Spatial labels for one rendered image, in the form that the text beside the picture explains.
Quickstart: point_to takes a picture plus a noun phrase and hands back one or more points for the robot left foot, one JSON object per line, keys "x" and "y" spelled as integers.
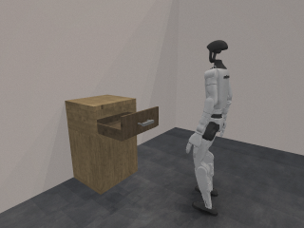
{"x": 201, "y": 207}

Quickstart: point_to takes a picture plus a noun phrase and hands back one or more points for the drawer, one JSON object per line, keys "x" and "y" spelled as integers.
{"x": 125, "y": 125}

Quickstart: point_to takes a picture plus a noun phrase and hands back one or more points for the handle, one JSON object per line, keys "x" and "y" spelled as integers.
{"x": 147, "y": 123}

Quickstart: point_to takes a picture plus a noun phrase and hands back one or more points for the right robot hand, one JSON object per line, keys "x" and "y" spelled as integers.
{"x": 223, "y": 129}

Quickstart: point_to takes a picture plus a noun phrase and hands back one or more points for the robot right forearm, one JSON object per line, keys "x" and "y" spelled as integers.
{"x": 225, "y": 109}

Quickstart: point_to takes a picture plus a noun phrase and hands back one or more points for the robot left forearm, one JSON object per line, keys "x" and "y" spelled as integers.
{"x": 206, "y": 116}

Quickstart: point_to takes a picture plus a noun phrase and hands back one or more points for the left robot shin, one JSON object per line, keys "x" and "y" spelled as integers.
{"x": 204, "y": 184}

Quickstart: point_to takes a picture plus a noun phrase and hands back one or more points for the robot right upper arm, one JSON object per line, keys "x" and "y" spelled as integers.
{"x": 230, "y": 93}

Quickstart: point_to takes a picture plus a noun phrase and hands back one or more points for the robot left upper arm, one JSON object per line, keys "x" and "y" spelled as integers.
{"x": 211, "y": 77}

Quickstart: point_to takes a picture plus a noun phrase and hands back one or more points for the cabinet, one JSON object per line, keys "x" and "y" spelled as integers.
{"x": 98, "y": 161}

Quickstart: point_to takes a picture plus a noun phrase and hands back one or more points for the left robot hand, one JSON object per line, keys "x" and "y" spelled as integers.
{"x": 196, "y": 140}

